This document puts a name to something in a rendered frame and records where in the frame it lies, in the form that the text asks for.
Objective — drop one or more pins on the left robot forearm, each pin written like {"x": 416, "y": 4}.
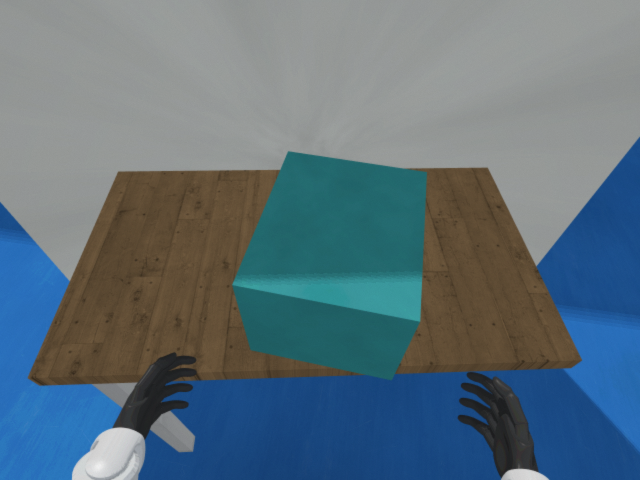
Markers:
{"x": 116, "y": 454}

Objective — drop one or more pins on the table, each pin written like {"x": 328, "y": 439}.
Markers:
{"x": 156, "y": 275}

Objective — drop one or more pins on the carton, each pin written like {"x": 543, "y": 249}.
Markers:
{"x": 333, "y": 272}

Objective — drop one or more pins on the right robot hand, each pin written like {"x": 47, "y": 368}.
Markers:
{"x": 507, "y": 432}

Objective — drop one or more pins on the left robot hand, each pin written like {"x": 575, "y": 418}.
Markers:
{"x": 144, "y": 405}

